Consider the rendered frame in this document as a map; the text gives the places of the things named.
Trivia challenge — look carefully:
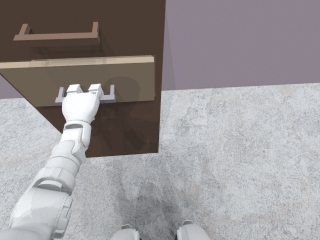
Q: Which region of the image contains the drawer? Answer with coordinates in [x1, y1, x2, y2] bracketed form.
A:
[0, 55, 155, 107]

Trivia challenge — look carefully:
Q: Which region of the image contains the robot shin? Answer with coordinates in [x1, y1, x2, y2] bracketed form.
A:
[121, 224, 132, 230]
[181, 220, 193, 227]

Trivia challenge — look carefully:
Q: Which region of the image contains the right robot shin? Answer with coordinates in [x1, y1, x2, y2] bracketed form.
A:
[181, 220, 193, 227]

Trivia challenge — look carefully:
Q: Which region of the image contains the handle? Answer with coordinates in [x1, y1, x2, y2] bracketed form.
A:
[13, 32, 100, 48]
[55, 84, 116, 106]

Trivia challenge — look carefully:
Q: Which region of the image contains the left robot upper arm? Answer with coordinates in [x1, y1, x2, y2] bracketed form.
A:
[0, 187, 73, 240]

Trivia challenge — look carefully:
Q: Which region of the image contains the left robot forearm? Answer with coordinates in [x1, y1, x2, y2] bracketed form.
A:
[9, 120, 92, 229]

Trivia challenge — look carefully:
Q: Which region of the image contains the cabinet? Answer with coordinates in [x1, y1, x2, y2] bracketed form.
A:
[0, 0, 166, 158]

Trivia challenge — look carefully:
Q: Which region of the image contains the left robot hand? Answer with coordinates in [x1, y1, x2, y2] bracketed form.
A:
[62, 83, 104, 125]

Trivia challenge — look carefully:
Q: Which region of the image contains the left robot shin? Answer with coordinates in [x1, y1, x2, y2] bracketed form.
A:
[121, 224, 132, 230]

